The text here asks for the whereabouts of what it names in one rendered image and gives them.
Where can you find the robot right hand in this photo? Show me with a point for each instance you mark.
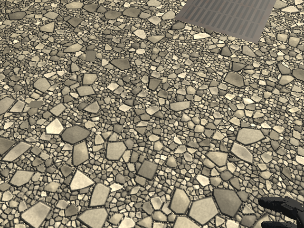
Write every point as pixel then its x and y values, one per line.
pixel 289 207

